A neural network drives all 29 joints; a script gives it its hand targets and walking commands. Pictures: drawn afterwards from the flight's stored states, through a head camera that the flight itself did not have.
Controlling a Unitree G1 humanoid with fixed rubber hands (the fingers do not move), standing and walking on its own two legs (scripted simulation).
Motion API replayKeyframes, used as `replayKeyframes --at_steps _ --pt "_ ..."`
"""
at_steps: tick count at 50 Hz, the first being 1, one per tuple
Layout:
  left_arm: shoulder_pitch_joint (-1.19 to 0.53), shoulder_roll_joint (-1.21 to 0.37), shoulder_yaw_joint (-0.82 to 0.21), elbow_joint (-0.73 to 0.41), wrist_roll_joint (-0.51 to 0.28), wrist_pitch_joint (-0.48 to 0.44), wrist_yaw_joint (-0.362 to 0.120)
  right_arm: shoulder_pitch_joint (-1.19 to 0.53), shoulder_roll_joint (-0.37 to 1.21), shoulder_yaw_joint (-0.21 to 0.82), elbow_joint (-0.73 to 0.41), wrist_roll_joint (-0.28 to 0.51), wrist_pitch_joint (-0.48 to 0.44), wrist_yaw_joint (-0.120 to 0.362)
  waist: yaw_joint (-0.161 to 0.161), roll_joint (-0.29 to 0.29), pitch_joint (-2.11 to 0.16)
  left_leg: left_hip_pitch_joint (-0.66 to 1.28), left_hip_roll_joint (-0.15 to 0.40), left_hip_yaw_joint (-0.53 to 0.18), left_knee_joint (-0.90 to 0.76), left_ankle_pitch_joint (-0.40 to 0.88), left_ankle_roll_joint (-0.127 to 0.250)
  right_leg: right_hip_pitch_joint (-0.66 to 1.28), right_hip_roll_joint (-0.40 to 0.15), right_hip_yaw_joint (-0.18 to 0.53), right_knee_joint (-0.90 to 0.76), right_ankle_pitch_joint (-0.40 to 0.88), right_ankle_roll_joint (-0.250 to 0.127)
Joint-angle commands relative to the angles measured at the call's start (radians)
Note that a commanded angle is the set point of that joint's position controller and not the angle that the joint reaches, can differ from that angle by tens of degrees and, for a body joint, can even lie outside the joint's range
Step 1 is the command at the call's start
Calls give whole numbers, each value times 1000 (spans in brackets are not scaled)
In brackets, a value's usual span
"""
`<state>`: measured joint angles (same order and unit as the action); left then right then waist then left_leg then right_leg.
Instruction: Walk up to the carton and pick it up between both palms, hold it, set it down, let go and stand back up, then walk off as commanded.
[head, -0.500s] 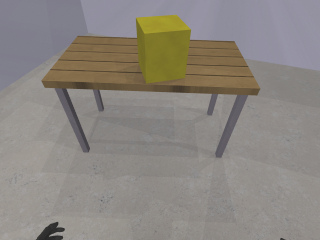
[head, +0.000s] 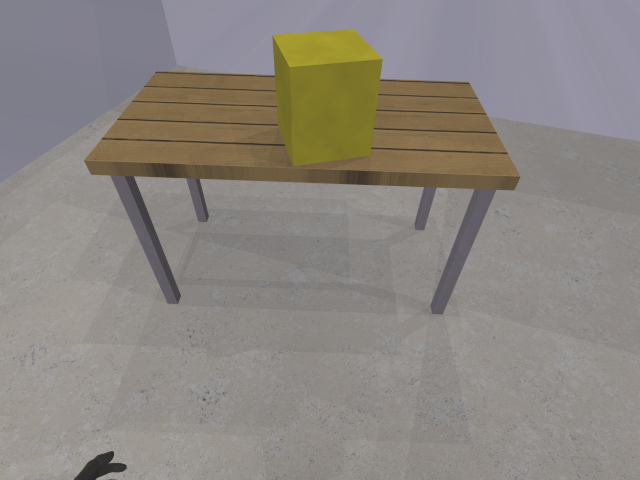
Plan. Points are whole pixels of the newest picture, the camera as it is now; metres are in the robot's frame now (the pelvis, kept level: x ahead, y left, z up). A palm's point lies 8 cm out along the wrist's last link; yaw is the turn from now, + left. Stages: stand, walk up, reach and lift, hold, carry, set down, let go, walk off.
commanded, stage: stand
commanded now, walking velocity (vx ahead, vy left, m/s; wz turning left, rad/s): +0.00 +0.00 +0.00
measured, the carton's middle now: (323, 97) +1.00 +0.02 +0.02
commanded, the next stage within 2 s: none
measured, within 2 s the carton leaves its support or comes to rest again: neither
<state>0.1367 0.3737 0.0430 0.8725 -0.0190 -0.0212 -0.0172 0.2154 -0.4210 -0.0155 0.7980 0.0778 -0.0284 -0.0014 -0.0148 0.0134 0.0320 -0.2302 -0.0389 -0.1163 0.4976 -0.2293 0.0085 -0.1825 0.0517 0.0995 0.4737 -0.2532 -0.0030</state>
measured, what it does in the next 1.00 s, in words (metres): stands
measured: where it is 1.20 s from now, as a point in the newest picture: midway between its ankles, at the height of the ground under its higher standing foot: outside the picture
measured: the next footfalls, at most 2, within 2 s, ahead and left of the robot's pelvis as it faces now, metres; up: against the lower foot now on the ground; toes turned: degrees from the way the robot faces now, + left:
none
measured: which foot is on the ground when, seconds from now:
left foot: down 0.00-1.00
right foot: down 0.00-1.00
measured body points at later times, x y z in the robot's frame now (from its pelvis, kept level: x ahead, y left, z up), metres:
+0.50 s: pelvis +0.00 +0.00 +0.00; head +0.00 +0.00 +0.45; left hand +0.13 +0.31 -0.10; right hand +0.11 -0.32 -0.09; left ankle +0.03 +0.12 -0.74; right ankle +0.00 -0.12 -0.74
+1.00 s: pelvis +0.00 +0.00 +0.00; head -0.01 +0.00 +0.45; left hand +0.13 +0.31 -0.10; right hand +0.11 -0.32 -0.09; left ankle +0.03 +0.12 -0.74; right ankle +0.00 -0.12 -0.74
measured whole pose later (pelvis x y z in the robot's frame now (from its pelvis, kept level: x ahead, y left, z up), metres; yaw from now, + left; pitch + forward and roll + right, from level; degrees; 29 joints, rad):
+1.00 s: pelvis +0.00 +0.00 +0.00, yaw +0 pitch -3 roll -1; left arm 0.14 0.37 0.04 0.89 -0.02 -0.02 -0.02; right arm 0.22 -0.42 -0.01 0.82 0.08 -0.03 0.00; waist -0.01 0.01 0.03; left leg -0.21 -0.04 -0.12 0.47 -0.21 0.01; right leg -0.17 0.05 0.10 0.45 -0.24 0.00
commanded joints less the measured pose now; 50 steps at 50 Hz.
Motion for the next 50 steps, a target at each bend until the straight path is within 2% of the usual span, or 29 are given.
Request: replayKeyframes --at_steps 1,7,8,11,12,13,15,17,18,19,21,22,23,24,28,29,30,31,33,34,35,37,38,45,46,47,48,49,50 --pt "-60 208 37 -6 33 -22 9 -80 -173 -31 15 -107 -30 -4 19 -7 -86 67 127 -78 -117 200 47 42 -122 57 -89 189 -44" --pt "-68 194 34 -8 35 -20 12 -63 -150 -24 23 -107 -33 -5 15 -9 -112 81 125 -78 -124 236 45 63 -120 58 -76 214 -42" --pt "-59 197 37 -3 36 -22 13 -79 -155 -24 19 -113 -31 -5 31 -21 -108 69 122 -81 -114 242 46 66 -117 54 -74 197 -36" --pt "-59 196 30 0 38 -15 16 -74 -154 -26 20 -101 -28 -6 16 -21 -75 86 119 -74 -119 206 45 16 -121 65 -90 179 -42" --pt "-58 187 32 7 35 -16 11 -72 -173 -27 26 -109 -28 -10 27 8 -64 69 130 -81 -128 190 47 28 -120 65 -96 156 -37" --pt "-67 182 28 -1 36 -17 13 -88 -160 -30 21 -111 -27 -8 26 -20 -51 48 126 -85 -134 170 42 26 -118 61 -99 137 -38" --pt "-66 191 33 5 38 -15 13 -91 -161 -27 25 -115 -27 -9 31 -21 -63 61 123 -85 -147 129 44 30 -116 55 -101 113 -37" --pt "-48 188 30 8 37 -12 16 -76 -170 -36 22 -107 -30 -9 18 18 -60 66 124 -87 -144 140 42 31 -120 70 -109 147 -42" --pt "-68 212 37 10 39 -14 14 -67 -158 -27 30 -111 -26 -7 9 -6 -55 62 123 -85 -147 162 38 23 -115 71 -97 128 -37" --pt "-43 193 38 2 29 -15 12 -74 -158 -23 25 -114 -26 -8 35 -2 -60 48 135 -96 -147 139 51 31 -107 65 -92 100 -40" --pt "-48 195 39 8 36 -12 11 -86 -171 -30 26 -115 -30 -8 32 11 -47 36 127 -99 -157 109 42 31 -110 64 -94 100 -39" --pt "-62 192 35 12 38 -15 6 -81 -164 -26 30 -108 -31 -10 27 -26 -56 36 126 -92 -157 113 42 32 -114 68 -105 89 -41" --pt "-66 191 32 7 40 -18 4 -62 -168 -29 34 -113 -28 -7 22 -13 -41 50 126 -94 -159 99 44 23 -112 58 -112 79 -39" --pt "-68 176 32 5 38 -15 8 -63 -170 -26 31 -114 -32 -8 36 5 -35 35 126 -93 -153 115 44 32 -116 65 -108 92 -41" --pt "-70 196 35 1 41 -23 9 -82 -144 -23 26 -112 -29 -8 22 -33 -73 70 124 -76 -138 156 43 40 -122 67 -110 135 -38" --pt "-69 216 38 6 37 -23 7 -75 -155 -19 32 -110 -28 -5 21 -2 -69 70 122 -82 -142 171 39 36 -116 68 -105 139 -34" --pt "-56 184 29 9 33 -21 7 -83 -169 -27 37 -111 -31 -7 35 -15 -93 80 124 -82 -139 190 43 61 -123 66 -107 157 -37" --pt "-55 206 33 17 34 -16 11 -88 -142 -21 23 -109 -35 -7 18 1 -82 91 120 -78 -130 204 36 37 -123 75 -112 169 -42" --pt "-62 189 32 11 35 -17 11 -70 -160 -26 40 -110 -30 -8 27 -34 -80 73 125 -89 -136 204 40 55 -120 57 -99 185 -40" --pt "-51 172 30 9 36 -15 8 -83 -173 -29 36 -115 -26 -13 34 -9 -85 62 131 -82 -142 176 42 65 -123 54 -101 159 -29" --pt "-70 206 38 21 34 -17 14 -72 -159 -25 39 -110 -29 -11 14 -21 -45 41 129 -88 -149 163 41 33 -124 71 -113 140 -33" --pt "-55 193 35 16 39 -15 14 -87 -171 -26 45 -117 -25 -11 32 -1 -58 54 124 -83 -164 139 43 59 -113 63 -110 127 -37" --pt "-76 198 35 11 40 -15 14 -86 -159 -28 33 -110 -25 -12 14 11 -70 65 123 -87 -152 156 39 52 -119 67 -111 142 -38" --pt "-52 179 31 17 33 -15 11 -77 -160 -19 44 -114 -28 -10 33 -23 -46 29 135 -101 -166 120 44 49 -121 64 -119 119 -40" --pt "-66 174 28 15 41 -13 13 -72 -157 -23 47 -112 -28 -9 22 -8 -36 39 126 -90 -162 115 41 43 -128 74 -118 131 -44" --pt "-47 206 33 12 37 -16 10 -69 -175 -24 55 -110 -25 -10 33 3 -59 63 124 -85 -155 144 34 41 -127 79 -121 121 -37" --pt "-49 212 33 19 36 -11 13 -70 -152 -21 54 -106 -22 -8 18 -28 -67 64 130 -91 -151 140 38 43 -117 66 -122 133 -34" --pt "-42 200 36 20 31 -14 16 -71 -160 -23 49 -107 -25 -9 34 -42 -39 47 125 -92 -164 142 45 42 -119 70 -118 120 -38" --pt "-51 188 27 19 38 -14 16 -63 -174 -27 56 -107 -27 -9 22 14 -52 63 132 -90 -155 150 38 31 -129 81 -120 129 -39"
